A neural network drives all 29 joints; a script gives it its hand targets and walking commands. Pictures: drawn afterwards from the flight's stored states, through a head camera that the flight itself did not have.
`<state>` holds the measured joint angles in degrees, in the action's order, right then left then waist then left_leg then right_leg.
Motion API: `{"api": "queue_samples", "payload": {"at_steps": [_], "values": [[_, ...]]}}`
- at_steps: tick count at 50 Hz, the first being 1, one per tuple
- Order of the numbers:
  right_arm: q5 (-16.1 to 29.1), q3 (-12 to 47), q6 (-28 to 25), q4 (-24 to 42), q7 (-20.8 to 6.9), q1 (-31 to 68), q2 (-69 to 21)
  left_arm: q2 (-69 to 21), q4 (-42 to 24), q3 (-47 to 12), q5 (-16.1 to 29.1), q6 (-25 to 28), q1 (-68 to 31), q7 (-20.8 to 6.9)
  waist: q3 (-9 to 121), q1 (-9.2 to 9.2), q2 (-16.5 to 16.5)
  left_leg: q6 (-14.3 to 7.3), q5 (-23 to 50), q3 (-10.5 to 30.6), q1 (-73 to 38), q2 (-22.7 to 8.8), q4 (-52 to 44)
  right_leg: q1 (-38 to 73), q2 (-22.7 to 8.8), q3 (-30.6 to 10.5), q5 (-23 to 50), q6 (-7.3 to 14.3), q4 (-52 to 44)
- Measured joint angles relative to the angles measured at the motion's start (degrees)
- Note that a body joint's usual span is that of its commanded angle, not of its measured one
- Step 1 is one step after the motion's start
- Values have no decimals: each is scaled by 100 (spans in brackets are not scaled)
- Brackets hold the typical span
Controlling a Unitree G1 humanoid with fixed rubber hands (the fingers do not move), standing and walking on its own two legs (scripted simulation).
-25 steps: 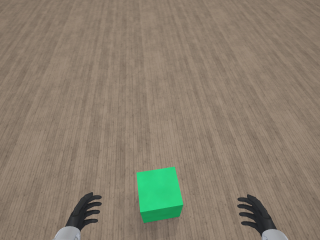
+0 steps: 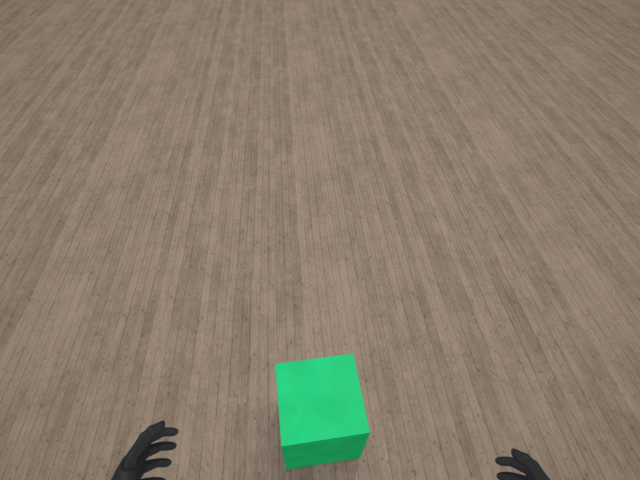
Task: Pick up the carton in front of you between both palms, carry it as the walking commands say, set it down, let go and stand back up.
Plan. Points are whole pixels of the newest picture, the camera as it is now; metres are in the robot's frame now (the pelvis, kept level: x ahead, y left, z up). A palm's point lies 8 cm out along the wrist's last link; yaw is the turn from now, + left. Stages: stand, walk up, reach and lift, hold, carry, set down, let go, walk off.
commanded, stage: stand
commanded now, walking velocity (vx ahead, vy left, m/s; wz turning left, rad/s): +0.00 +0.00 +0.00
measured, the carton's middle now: (319, 412) +0.40 +0.02 -0.64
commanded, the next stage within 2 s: none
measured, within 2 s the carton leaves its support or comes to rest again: neither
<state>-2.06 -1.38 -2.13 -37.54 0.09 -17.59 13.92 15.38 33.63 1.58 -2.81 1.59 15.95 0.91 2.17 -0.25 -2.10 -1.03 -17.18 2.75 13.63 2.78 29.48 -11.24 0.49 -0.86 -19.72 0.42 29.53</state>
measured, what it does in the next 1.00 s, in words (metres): stands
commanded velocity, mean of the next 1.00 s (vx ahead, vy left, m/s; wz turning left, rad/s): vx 0.00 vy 0.00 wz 0.00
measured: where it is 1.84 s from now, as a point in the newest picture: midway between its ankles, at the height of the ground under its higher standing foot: outside the picture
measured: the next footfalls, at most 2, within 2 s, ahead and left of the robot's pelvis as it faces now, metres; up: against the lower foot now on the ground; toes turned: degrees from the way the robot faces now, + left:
none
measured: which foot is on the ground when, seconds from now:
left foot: down 0.00-1.00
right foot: down 0.00-1.00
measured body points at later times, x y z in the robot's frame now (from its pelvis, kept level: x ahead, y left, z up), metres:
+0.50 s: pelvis +0.04 +0.01 -0.01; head +0.03 +0.02 +0.44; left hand +0.09 +0.28 -0.14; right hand +0.11 -0.24 -0.13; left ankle -0.02 +0.11 -0.73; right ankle -0.05 -0.11 -0.73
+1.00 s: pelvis +0.02 +0.01 +0.00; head +0.01 +0.02 +0.45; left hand -0.02 +0.25 -0.16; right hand +0.02 -0.23 -0.15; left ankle -0.02 +0.11 -0.74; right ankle -0.05 -0.11 -0.73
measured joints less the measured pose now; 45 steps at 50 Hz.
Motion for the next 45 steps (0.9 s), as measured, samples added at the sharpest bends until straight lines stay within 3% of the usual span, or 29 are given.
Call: {"api": "queue_samples", "payload": {"at_steps": [7, 20, 45], "values": [[58, 20, -153, -418, 28, -155, 50, 39, 576, -96, 85, 186, 222, 53, 263, -4, 5, -56, -222, 37, 165, 49, 186, -97, -44, 42, -194, -47, 84], [100, 138, 11, -714, 132, -195, -29, 17, 970, -175, 198, 23, 415, 153, 319, -21, 84, -124, -487, 90, 156, 113, 442, 0, -109, 127, -437, -95, 221], [113, 241, 205, -1853, 206, -346, -197, -216, 2212, -306, 171, -183, 706, 198, -81, -2, 97, -126, -245, 190, -223, 112, 156, 469, -133, 264, -184, -96, -167]]}}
